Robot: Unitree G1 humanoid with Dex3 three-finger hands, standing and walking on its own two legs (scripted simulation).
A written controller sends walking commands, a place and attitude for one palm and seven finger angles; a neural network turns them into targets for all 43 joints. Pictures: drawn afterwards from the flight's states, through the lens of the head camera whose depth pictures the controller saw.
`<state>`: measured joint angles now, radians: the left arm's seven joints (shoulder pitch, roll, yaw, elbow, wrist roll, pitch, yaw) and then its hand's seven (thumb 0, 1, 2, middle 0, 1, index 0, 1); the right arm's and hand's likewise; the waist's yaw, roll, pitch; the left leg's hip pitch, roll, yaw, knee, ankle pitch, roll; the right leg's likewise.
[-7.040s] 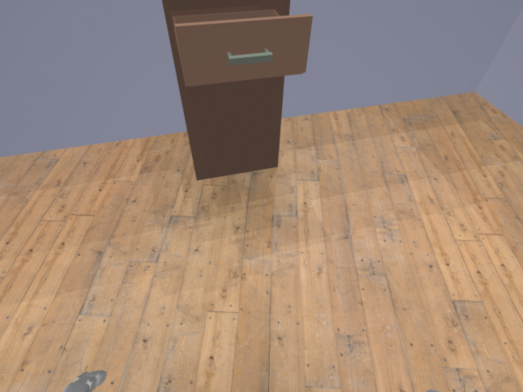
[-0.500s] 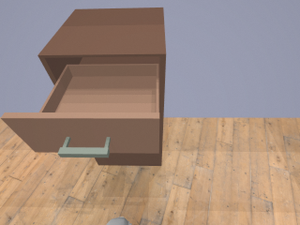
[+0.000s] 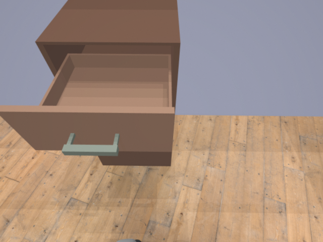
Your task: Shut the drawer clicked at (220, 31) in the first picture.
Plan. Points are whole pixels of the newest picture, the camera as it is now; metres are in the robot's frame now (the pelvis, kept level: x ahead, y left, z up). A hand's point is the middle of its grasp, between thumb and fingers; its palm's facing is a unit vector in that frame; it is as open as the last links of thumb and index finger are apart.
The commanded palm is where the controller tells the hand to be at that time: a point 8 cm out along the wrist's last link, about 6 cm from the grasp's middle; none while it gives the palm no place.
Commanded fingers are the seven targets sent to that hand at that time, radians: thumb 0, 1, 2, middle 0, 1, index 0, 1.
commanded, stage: come to a stop and stand still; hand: left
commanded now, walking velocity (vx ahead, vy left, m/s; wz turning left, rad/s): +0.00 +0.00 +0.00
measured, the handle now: (92, 143) +0.33 +0.21 +0.04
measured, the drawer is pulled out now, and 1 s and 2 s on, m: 0.29 0.29 0.29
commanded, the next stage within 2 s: look again from close up in 1.14 s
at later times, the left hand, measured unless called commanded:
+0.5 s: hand out of the picture -0.04 +0.13 -0.17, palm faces +0.07 -0.98 -0.17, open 7.4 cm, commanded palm none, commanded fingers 0.00 0.90 0.90 -0.20 -0.30 -0.20 -0.30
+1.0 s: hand out of the picture -0.04 +0.16 -0.17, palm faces +0.08 -0.98 -0.17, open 7.4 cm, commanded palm none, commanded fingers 0.00 0.90 0.90 -0.20 -0.30 -0.20 -0.30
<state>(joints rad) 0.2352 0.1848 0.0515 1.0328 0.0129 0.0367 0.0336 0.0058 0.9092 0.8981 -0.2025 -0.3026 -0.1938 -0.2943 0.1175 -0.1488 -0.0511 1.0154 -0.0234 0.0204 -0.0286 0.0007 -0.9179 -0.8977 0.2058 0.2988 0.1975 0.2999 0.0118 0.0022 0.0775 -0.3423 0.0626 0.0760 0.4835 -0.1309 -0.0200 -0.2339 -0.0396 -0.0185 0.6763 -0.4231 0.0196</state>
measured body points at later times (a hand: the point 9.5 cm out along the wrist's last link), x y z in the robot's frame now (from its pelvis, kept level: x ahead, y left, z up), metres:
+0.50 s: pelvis -0.03 -0.03 +0.01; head -0.03 -0.03 +0.46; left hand -0.04 +0.18 -0.15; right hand -0.07 -0.25 -0.16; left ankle +0.01 +0.13 -0.73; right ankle -0.04 -0.12 -0.73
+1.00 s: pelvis -0.02 +0.00 +0.01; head -0.01 +0.00 +0.46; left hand -0.04 +0.21 -0.15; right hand -0.03 -0.21 -0.15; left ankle +0.01 +0.13 -0.73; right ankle -0.04 -0.12 -0.73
